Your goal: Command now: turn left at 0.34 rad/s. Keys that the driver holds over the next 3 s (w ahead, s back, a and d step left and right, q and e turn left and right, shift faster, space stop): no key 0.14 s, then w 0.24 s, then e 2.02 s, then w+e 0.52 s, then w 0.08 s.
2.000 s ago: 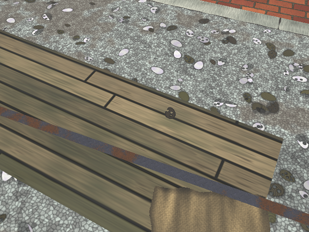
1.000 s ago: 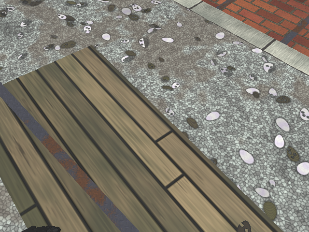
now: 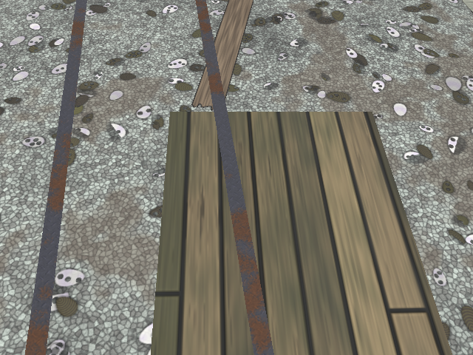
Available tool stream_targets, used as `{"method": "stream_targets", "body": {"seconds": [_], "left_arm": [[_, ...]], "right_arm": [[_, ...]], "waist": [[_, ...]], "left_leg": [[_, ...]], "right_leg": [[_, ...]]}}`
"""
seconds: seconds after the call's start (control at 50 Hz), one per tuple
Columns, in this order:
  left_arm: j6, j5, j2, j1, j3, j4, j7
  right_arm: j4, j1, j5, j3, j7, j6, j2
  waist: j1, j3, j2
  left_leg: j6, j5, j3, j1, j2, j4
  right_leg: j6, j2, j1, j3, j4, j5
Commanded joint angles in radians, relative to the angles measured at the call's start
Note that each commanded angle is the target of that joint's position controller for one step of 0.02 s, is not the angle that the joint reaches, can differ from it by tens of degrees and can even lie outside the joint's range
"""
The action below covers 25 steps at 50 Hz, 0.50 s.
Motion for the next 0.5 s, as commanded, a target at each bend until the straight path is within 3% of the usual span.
{"method": "stream_targets", "body": {"seconds": [0.02,0.04,0.06,0.08,0.1,0.12,0.14,0.16,0.18,0.22,0.3,0.36,0.38,0.4,0.42,0.44,0.46,0.48,0.5], "left_arm": [[-0.024,-0.001,0.080,0.001,0.015,-0.065,-0.013],[-0.029,0.005,0.071,0.031,0.013,-0.056,-0.017],[-0.033,0.019,0.090,0.045,0.016,-0.055,-0.016],[-0.032,0.039,0.149,0.055,0.022,-0.070,-0.012],[-0.030,0.052,0.165,0.013,0.019,-0.056,-0.011],[-0.037,0.046,0.106,-0.023,0.004,-0.078,-0.009],[-0.040,0.040,0.102,-0.022,0.002,-0.074,-0.004],[-0.040,0.029,0.117,0.001,0.005,-0.063,0.002],[-0.041,0.011,0.126,0.021,0.007,-0.050,0.005],[-0.029,-0.004,0.147,0.074,0.012,-0.027,0.012],[-0.018,-0.006,0.158,0.115,0.015,-0.021,0.017],[-0.016,-0.021,0.168,0.112,0.016,-0.018,0.008],[-0.018,-0.021,0.152,0.118,0.010,-0.016,0.004],[-0.026,-0.010,0.100,0.111,-0.008,-0.017,-0.002],[-0.039,0.010,0.018,0.069,-0.035,-0.038,-0.011],[-0.054,0.006,0.004,0.053,-0.042,-0.085,-0.006],[-0.058,-0.004,0.098,0.028,-0.016,-0.081,0.000],[-0.053,-0.016,0.132,0.064,0.001,-0.063,-0.003],[-0.042,-0.021,0.122,0.106,0.005,-0.036,-0.004]], "right_arm": [[-0.055,-0.014,0.007,-0.041,0.003,-0.005,-0.149],[-0.054,-0.030,0.015,-0.036,0.001,-0.004,-0.138],[-0.045,-0.005,0.012,-0.030,0.000,-0.008,-0.118],[-0.040,0.037,-0.011,-0.017,0.000,-0.014,-0.074],[-0.053,0.047,-0.007,-0.023,-0.001,-0.020,-0.084],[-0.040,0.025,-0.020,-0.036,-0.007,-0.023,-0.139],[-0.035,0.000,-0.008,-0.050,-0.008,-0.023,-0.166],[-0.019,0.003,-0.005,-0.049,-0.011,-0.018,-0.146],[-0.019,-0.004,-0.007,-0.044,-0.009,-0.014,-0.126],[-0.009,-0.027,0.005,-0.026,0.004,-0.020,-0.082],[-0.006,-0.076,0.016,-0.011,0.017,-0.064,-0.048],[0.042,0.005,0.019,-0.016,0.026,-0.088,-0.051],[0.064,0.047,0.018,-0.020,0.026,-0.091,-0.056],[0.072,0.097,0.015,-0.025,0.019,-0.092,-0.069],[0.079,0.182,0.006,-0.034,0.005,-0.090,-0.112],[0.082,0.195,-0.014,-0.064,0.008,-0.084,-0.234],[0.084,0.208,-0.021,-0.057,0.010,-0.090,-0.186],[0.088,0.187,-0.022,-0.042,0.009,-0.097,-0.139],[0.081,0.147,-0.015,-0.035,0.009,-0.103,-0.117]], "waist": [[0.004,-0.131,0.162],[0.029,-0.129,0.151],[0.027,-0.131,0.113],[-0.005,-0.153,-0.054],[-0.052,-0.092,-0.234],[-0.014,-0.083,-0.203],[0.002,-0.072,-0.183],[0.008,-0.091,-0.150],[0.020,-0.074,-0.147],[0.052,-0.018,-0.164],[0.083,-0.004,-0.175],[0.033,-0.012,-0.150],[0.011,-0.023,-0.134],[-0.021,-0.049,-0.111],[-0.060,-0.102,0.007],[-0.048,-0.100,0.260],[-0.080,-0.049,0.193],[-0.055,-0.021,0.154],[-0.031,-0.021,0.147]], "left_leg": [[0.170,0.350,-0.284,0.159,0.248,-0.073],[0.141,0.317,-0.272,0.132,0.223,-0.057],[0.093,0.212,-0.249,0.080,0.189,-0.038],[0.029,0.004,-0.142,0.000,0.098,0.106],[-0.027,-0.270,-0.014,-0.079,-0.005,0.147],[-0.074,-0.357,0.001,-0.063,0.035,0.270],[-0.092,-0.354,0.011,-0.095,0.034,0.358],[-0.107,-0.333,0.021,-0.127,0.044,0.398],[-0.118,-0.288,0.027,-0.182,0.067,0.410],[-0.122,-0.245,0.097,-0.241,0.074,0.372],[-0.088,-0.227,0.176,-0.117,0.075,0.158],[-0.041,-0.039,0.222,0.102,0.049,-0.093],[-0.025,0.002,0.226,0.203,0.042,-0.143],[-0.009,0.020,0.167,0.345,0.086,-0.160],[0.020,0.074,0.006,0.484,0.230,-0.187],[0.134,0.084,-0.239,0.456,0.415,-0.240],[0.217,0.169,-0.291,0.419,0.473,-0.263],[0.209,0.249,-0.218,0.404,0.451,-0.249],[0.176,0.302,-0.125,0.403,0.405,-0.245]], "right_leg": [[-0.024,-0.007,0.045,-0.013,-0.160,0.048],[-0.042,-0.009,0.121,-0.025,-0.297,0.167],[-0.069,-0.061,0.210,0.012,-0.361,0.297],[-0.128,-0.228,0.296,0.171,-0.390,0.466],[-0.282,-0.341,0.212,0.315,-0.397,0.548],[-0.346,-0.371,0.176,0.336,-0.420,0.510],[-0.339,-0.345,0.196,0.312,-0.416,0.495],[-0.313,-0.312,0.237,0.286,-0.429,0.342],[-0.295,-0.302,0.273,0.291,-0.449,0.166],[-0.274,-0.258,0.294,0.278,-0.506,-0.086],[-0.271,-0.232,0.257,0.218,-0.522,-0.063],[-0.271,-0.219,0.158,0.175,-0.484,-0.031],[-0.254,-0.207,0.102,0.162,-0.454,-0.027],[-0.213,-0.179,0.015,0.147,-0.388,0.029],[-0.141,-0.095,-0.089,0.059,-0.180,0.034],[-0.083,-0.003,-0.223,-0.069,-0.003,-0.120],[-0.060,-0.038,-0.288,-0.016,0.193,-0.248],[-0.062,-0.046,-0.317,0.032,0.294,-0.229],[-0.060,-0.059,-0.319,0.043,0.327,-0.175]]}}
